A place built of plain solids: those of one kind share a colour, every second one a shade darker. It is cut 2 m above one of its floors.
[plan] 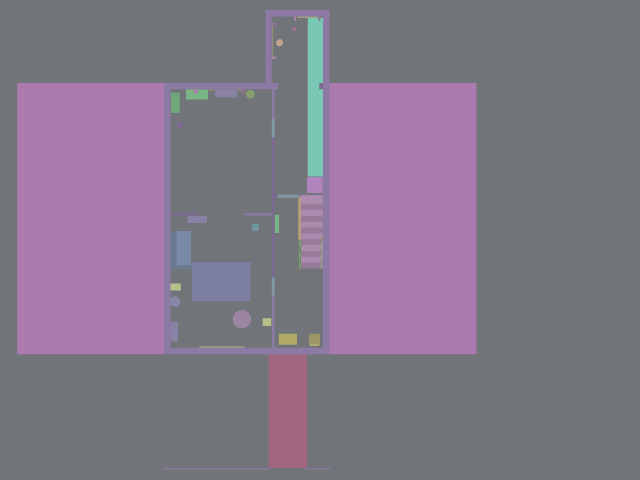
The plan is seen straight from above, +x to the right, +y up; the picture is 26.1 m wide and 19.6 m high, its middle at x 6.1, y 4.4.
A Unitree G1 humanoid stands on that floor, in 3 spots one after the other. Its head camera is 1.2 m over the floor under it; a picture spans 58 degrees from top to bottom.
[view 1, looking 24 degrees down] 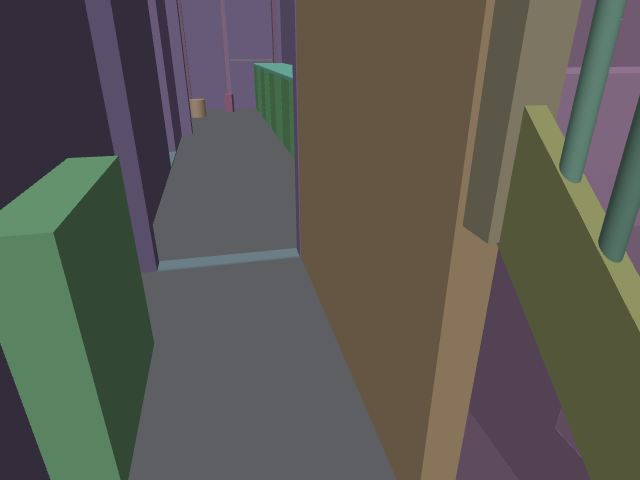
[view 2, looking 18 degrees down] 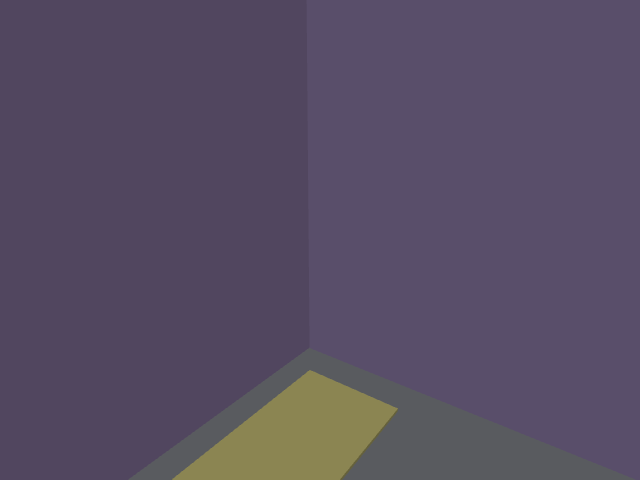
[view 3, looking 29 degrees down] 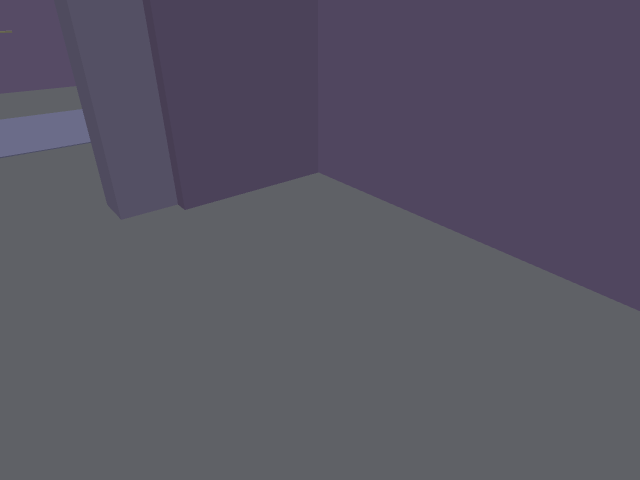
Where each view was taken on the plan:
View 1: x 4.79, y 3.73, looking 77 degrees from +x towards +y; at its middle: stair_bulkhead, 2.10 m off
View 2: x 5.77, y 1.17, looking -144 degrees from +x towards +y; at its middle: wall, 1.98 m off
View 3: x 2.05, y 8.06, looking -129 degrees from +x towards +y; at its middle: ground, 2.48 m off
